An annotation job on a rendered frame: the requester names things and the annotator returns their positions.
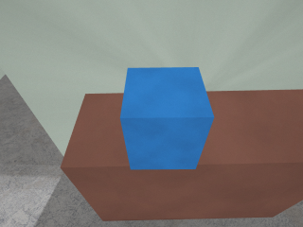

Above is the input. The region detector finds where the carton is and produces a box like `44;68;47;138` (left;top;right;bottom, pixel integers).
120;67;214;170

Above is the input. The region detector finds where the pedestal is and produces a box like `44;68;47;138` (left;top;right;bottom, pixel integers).
61;89;303;221

